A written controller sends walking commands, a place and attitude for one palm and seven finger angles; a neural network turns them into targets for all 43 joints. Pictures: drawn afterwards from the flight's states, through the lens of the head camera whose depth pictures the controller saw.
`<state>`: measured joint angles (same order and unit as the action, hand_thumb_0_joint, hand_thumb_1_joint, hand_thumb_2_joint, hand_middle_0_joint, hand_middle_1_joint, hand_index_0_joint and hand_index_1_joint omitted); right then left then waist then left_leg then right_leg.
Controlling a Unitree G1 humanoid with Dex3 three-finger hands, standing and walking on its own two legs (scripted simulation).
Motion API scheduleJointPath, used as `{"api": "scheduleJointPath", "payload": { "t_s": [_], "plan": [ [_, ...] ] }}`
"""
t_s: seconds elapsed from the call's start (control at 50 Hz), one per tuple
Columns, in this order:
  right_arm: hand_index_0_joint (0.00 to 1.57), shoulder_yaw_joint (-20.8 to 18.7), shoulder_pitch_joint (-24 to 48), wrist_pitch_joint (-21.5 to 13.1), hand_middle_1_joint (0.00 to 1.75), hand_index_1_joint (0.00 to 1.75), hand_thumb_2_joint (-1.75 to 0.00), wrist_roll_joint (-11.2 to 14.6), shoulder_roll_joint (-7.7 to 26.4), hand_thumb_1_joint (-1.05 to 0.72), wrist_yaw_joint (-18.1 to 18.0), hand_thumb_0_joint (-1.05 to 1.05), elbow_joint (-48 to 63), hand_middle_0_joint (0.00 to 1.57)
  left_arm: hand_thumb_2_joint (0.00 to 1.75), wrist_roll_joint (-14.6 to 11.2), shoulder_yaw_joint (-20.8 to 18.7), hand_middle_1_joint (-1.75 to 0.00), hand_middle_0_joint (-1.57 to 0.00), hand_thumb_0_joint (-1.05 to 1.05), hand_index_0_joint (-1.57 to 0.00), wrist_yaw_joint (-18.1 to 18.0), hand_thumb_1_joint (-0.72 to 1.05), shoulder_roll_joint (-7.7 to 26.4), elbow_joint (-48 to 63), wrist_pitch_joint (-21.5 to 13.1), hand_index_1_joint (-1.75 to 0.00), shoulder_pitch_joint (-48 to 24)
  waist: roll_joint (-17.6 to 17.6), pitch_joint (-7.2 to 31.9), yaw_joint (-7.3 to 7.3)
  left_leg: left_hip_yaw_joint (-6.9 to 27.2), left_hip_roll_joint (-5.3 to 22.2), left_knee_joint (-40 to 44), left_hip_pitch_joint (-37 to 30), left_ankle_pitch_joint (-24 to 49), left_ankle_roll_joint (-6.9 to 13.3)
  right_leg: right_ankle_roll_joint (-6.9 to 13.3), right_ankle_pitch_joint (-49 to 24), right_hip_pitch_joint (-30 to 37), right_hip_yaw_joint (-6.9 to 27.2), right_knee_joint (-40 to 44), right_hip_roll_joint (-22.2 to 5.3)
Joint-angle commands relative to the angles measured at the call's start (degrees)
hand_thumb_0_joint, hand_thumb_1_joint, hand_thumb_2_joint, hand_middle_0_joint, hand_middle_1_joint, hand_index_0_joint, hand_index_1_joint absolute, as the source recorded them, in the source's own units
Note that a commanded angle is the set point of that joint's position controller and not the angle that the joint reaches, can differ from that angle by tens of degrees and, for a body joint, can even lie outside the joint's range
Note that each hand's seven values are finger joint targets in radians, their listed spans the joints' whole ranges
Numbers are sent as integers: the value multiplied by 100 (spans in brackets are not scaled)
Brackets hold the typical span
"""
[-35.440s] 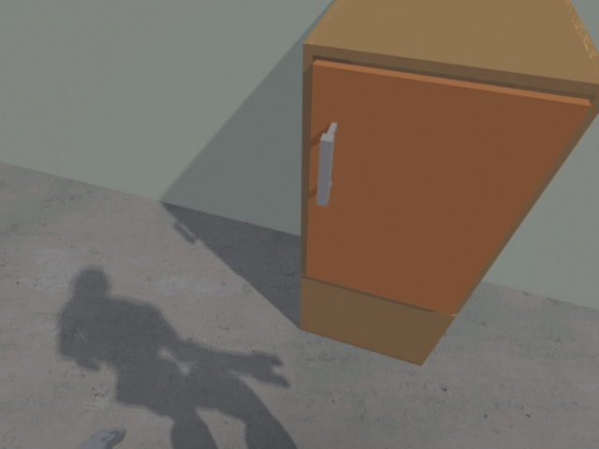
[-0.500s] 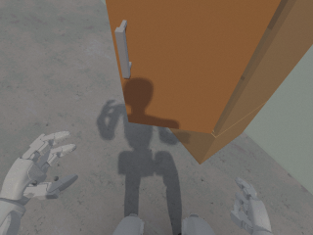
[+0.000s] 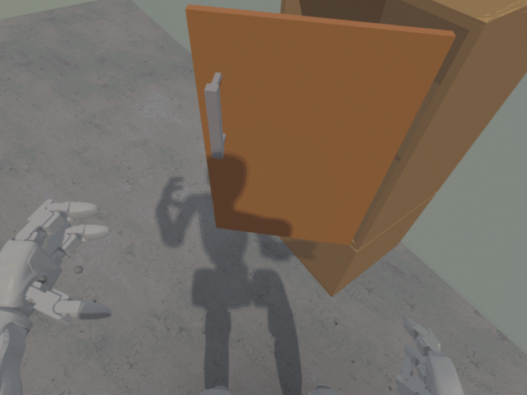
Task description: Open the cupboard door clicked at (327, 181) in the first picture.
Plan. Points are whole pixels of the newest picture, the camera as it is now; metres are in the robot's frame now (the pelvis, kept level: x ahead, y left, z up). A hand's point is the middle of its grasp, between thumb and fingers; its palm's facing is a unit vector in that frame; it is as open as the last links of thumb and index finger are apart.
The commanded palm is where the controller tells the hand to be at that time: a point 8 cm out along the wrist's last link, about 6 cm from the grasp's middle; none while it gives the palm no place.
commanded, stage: raise the hand with hooked fingers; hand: left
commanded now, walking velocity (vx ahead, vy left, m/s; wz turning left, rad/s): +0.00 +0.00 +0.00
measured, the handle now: (217, 117) +0.55 +0.13 +0.10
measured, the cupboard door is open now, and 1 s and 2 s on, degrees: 46 46 46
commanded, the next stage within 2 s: move the hooked fingers beside the handle in 0.90 s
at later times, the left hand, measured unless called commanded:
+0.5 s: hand (79, 220) +0.30 +0.27 +0.12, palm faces -0.03 -1.00 -0.02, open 14.0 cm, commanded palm +0.27 +0.31 +0.12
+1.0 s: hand (86, 224) +0.30 +0.26 +0.12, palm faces -0.03 -1.00 -0.02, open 14.0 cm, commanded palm +0.27 +0.30 +0.12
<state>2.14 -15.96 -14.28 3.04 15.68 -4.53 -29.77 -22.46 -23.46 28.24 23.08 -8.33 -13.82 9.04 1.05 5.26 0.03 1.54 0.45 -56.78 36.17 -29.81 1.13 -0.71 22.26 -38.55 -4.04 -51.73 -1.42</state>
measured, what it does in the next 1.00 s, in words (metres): stands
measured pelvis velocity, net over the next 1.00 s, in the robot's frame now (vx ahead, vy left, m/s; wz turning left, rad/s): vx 0.01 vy -0.01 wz -0.01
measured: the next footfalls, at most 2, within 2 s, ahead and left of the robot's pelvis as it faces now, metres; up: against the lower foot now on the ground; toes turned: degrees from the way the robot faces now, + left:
none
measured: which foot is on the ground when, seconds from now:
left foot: down 0.00-1.00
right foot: down 0.00-1.00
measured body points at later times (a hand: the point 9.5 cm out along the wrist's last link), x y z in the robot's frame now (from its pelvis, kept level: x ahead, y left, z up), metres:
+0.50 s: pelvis +0.01 -0.01 +0.02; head +0.04 -0.01 +0.47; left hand +0.30 +0.32 +0.12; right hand +0.16 -0.26 -0.06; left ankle -0.01 +0.10 -0.68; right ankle +0.04 -0.14 -0.68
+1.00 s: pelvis +0.01 -0.01 +0.02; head +0.04 -0.02 +0.47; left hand +0.30 +0.31 +0.12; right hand +0.16 -0.26 -0.06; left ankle -0.01 +0.10 -0.68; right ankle +0.04 -0.14 -0.68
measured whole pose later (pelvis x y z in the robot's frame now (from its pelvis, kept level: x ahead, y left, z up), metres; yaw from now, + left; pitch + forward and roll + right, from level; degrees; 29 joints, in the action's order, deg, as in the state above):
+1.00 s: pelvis +0.01 -0.01 +0.02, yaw -1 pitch +7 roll -1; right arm 3.0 -16.4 -11.0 3.3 16.1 -5.9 -31.4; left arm -21.0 -25.6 32.5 25.1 -25.1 -9.8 -5.3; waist 2.0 4.0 0.3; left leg 0.5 0.5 -46.1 27.7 -25.3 0.4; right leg 0.0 18.9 -31.4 -3.1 -43.4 -1.1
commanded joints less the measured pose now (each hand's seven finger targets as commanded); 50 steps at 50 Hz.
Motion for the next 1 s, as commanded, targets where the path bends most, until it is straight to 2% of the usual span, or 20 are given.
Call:
{"api": "scheduleJointPath", "payload": {
  "t_s": [0.0, 0.04, 0.12, 0.14, 0.2, 0.28, 0.38, 0.44, 0.52, 0.56, 0.6, 0.64, 0.72, 0.74, 0.78, 0.82, 0.84, 0.86, 0.94, 0.98],
  "plan": [
    [20, -353, 214, -248, 30, 30, -90, 43, 837, -90, -44, 0, 843, 20, 30, -88, -373, -120, -30, 0, -30, 89, -50, 1114, 734, 16, -120, -763, 566, 1015, 22, 128, -54, 1295, -456, 2002, -124, 211, -1004, 969, -65, 676, 250],
    [20, -340, 208, -229, 30, 30, -90, 30, 883, -90, -66, 0, 845, 20, 30, -70, -422, -120, -30, 0, -30, 156, -50, 1240, 519, 151, -120, -992, 373, 836, 13, 130, -69, 1325, -403, 1995, -104, 239, -1054, 1019, -45, 747, 265],
    [20, -339, 195, -188, 30, 30, -90, 18, 876, -90, -126, 0, 837, 20, 30, -88, -646, -120, -30, 0, -30, 184, -50, 1486, 477, 70, -120, -1676, 126, 1044, -9, 139, -70, 1431, -546, 1891, -85, 213, -962, 1152, -15, 860, 253],
    [20, -321, 215, -177, 30, 30, -90, 2, 892, -90, -133, 0, 802, 20, 30, -84, -742, -120, -30, 0, -30, 154, -50, 1670, 527, 8, -120, -1871, 240, 1027, 33, 124, -85, 1410, -573, 1961, -97, 252, -1004, 1219, 11, 856, 276],
    [20, -294, 212, -174, 30, 30, -90, 0, 818, -90, -153, 0, 766, 20, 30, -91, -764, -120, -30, 0, -30, 164, -50, 1694, 582, -157, -120, -2139, 562, 1305, 26, 101, -85, 1484, -865, 2044, -109, 241, -1078, 1326, 47, 918, 244],
    [20, -285, 189, -130, 30, 30, -90, 20, 834, -90, -186, 0, 680, 20, 30, -60, -727, -120, -30, 0, -30, 266, -50, 1688, 76, -37, -120, -2242, 390, 1170, 7, 77, -72, 1570, -850, 2103, -88, 232, -1226, 1446, 64, 1026, 231],
    [20, -271, 178, -51, 30, 30, -90, 45, 870, -90, -217, 0, 662, 20, 30, -53, -750, -120, -30, 0, -30, 426, -50, 1830, -397, 286, -120, -2654, 388, 1068, 6, 23, -88, 1686, -839, 2083, -65, 222, -1312, 1574, 102, 1187, 202],
    [20, -287, 142, -52, 30, 30, -90, 10, 880, -90, -173, 0, 702, 20, 30, -61, -798, -120, -30, 0, -30, 430, -50, 1818, -483, 270, -120, -2408, 185, 1136, 92, 17, -94, 1665, -828, 2355, -61, 247, -1580, 1741, 115, 1181, 200],
    [20, -319, 137, -27, 30, 30, -90, 10, 854, -90, -115, 0, 750, 20, 30, -49, -752, -120, -30, 0, -30, 386, -50, 1716, -295, 122, -120, -2338, 252, 1263, 87, -30, -97, 1697, -909, 2443, -63, 219, -1705, 1744, 113, 1167, 194],
    [20, -302, 122, -9, 30, 30, -90, -6, 841, -90, -102, 0, 751, 20, 30, -69, -822, -120, -30, 0, -30, 369, -50, 1812, -211, 44, -120, -2504, 318, 1307, 98, -52, -105, 1718, -930, 2411, -63, 231, -1699, 1846, 155, 1182, 209],
    [20, -325, 87, 1, 30, 30, -90, -6, 847, -90, -125, 0, 728, 20, 30, -65, -877, -120, -30, 0, -30, 337, -50, 1808, -317, 5, -120, -2445, 173, 1292, 62, -80, -106, 1708, -894, 2348, -44, 203, -1691, 1816, 163, 1205, 202],
    [20, -322, 86, 8, 30, 30, -90, -18, 853, -90, -137, 0, 684, 20, 30, -49, -941, -120, -30, 0, -30, 304, -50, 1933, -249, -42, -120, -2593, 270, 1219, 68, -86, -108, 1682, -902, 2330, -44, 231, -1689, 1829, 210, 1219, 196],
    [20, -317, 112, 3, 30, 30, -90, -5, 820, -90, -162, 0, 678, 20, 30, 21, -812, -120, -30, 0, -30, 300, -50, 1835, -180, -84, -120, -2626, 499, 1322, 50, -65, -101, 1759, -1017, 2347, -41, 219, -1674, 1819, 179, 1232, 184],
    [20, -308, 110, 4, 30, 30, -90, -17, 842, -90, -166, 0, 669, 20, 30, 23, -813, -120, -30, 0, -30, 303, -50, 1903, -139, -86, -120, -2719, 382, 1274, 36, -63, -99, 1728, -1002, 2330, -32, 235, -1675, 1863, 203, 1236, 198],
    [20, -301, 118, 8, 30, 30, -90, 5, 802, -90, -173, 0, 665, 20, 30, 38, -725, -120, -30, 0, -30, 329, -50, 1782, -207, -66, -120, -2602, 568, 1269, 31, -62, -96, 1770, -1089, 2375, -35, 229, -1703, 1815, 176, 1254, 200],
    [20, -306, 129, 5, 30, 30, -90, 9, 817, -90, -190, 0, 653, 20, 30, -5, -728, -120, -30, 0, -30, 354, -50, 1736, -314, -27, -120, -2581, 402, 1213, 9, -70, -104, 1775, -1028, 2219, -33, 203, -1597, 1762, 169, 1292, 191],
    [20, -299, 120, 15, 30, 30, -90, 10, 842, -90, -193, 0, 636, 20, 30, -34, -749, -120, -30, 0, -30, 377, -50, 1769, -454, 6, -120, -2580, 94, 1050, -1, -50, -96, 1761, -932, 2169, -24, 219, -1560, 1804, 190, 1332, 208],
    [20, -290, 149, 21, 30, 30, -90, 19, 835, -90, -194, 0, 641, 20, 30, -26, -702, -120, -30, 0, -30, 404, -50, 1716, -452, 16, -120, -2621, 264, 1086, 6, -78, -105, 1785, -934, 2112, -23, 208, -1520, 1784, 199, 1337, 197],
    [20, -287, 161, 27, 30, 30, -90, 16, 854, -90, -200, 0, 662, 20, 30, -25, -762, -120, -30, 0, -30, 408, -50, 1807, -614, 76, -120, -2667, 117, 1002, 35, -75, -111, 1777, -855, 2027, -26, 220, -1417, 1783, 221, 1349, 189],
    [20, -284, 173, 23, 30, 30, -90, 18, 835, -90, -195, 0, 691, 20, 30, 11, -713, -120, -30, 0, -30, 402, -50, 1770, -483, 34, -120, -2717, 253, 1139, 43, -59, -113, 1821, -949, 2095, -34, 215, -1473, 1779, 175, 1308, 184]
  ]
}}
